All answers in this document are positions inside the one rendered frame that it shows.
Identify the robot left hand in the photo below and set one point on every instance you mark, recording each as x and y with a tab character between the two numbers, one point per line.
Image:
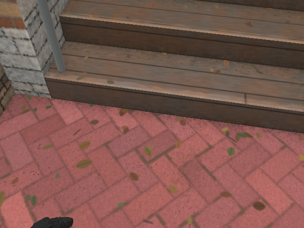
61	222

